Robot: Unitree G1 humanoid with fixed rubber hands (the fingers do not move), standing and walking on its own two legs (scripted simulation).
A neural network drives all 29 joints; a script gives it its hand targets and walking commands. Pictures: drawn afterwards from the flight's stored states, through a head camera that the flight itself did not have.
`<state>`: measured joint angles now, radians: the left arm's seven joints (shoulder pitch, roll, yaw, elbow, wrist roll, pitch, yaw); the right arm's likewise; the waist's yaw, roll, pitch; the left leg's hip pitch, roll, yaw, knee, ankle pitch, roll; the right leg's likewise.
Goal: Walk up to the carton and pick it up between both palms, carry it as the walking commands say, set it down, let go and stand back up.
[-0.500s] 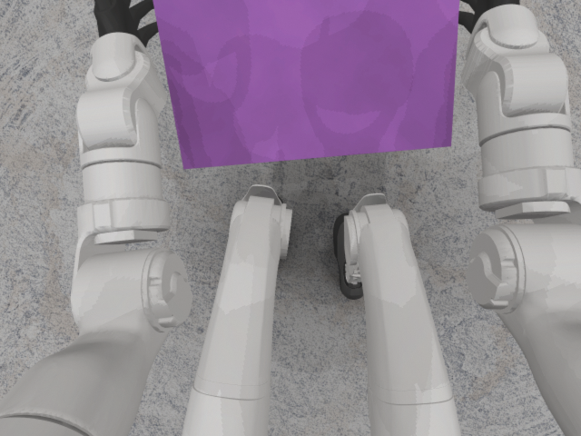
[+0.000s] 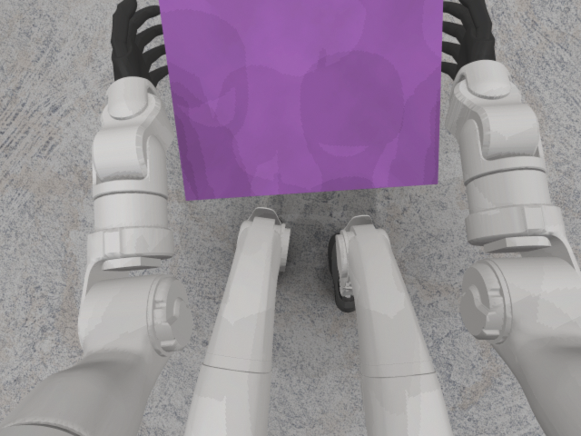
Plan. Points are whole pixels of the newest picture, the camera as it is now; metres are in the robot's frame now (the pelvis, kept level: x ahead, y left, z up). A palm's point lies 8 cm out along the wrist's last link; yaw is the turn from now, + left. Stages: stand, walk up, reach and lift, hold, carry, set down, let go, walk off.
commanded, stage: reach and lift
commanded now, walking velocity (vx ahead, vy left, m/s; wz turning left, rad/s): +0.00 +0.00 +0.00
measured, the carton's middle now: (302, 101) +0.48 +0.03 -0.15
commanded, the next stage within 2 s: none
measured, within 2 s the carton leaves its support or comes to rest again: neither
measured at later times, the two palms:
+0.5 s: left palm (105, 70) +0.46 +0.21 +0.01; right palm (514, 54) +0.48 -0.16 +0.00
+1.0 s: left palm out of the picture +0.44 +0.21 +0.14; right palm out of the picture +0.47 -0.16 +0.13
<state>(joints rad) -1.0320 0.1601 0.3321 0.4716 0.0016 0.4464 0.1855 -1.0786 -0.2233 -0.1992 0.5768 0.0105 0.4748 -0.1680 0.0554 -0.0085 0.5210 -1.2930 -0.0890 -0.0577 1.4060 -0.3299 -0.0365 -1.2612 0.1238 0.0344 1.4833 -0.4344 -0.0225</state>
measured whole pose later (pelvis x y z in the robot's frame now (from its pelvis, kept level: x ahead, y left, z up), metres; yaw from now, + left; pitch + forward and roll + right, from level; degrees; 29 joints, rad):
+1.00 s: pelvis +0.08 +0.00 +0.13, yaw +1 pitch +16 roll +0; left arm -0.61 -0.03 0.48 0.65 0.27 0.43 0.04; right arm -0.66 -0.02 -0.36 0.78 -0.22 0.44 -0.09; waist 0.06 -0.01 -0.15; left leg -0.85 -0.06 -0.10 0.76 -0.20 -0.02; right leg -0.82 0.09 0.05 0.82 -0.28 -0.04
